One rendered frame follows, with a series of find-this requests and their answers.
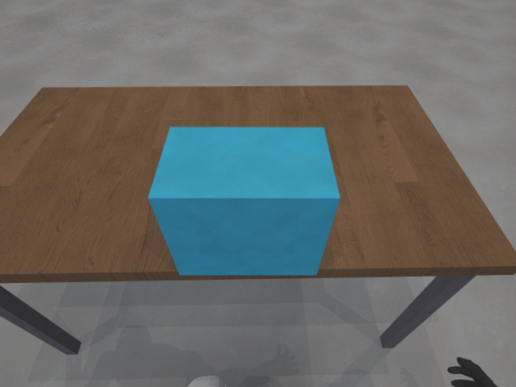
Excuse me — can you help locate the table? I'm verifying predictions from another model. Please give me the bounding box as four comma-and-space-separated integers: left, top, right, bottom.
0, 85, 516, 355

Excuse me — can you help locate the right robot hand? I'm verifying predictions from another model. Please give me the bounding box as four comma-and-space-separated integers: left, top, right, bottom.
447, 357, 497, 387

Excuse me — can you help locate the carton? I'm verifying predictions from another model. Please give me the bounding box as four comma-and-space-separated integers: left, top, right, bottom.
148, 127, 340, 276

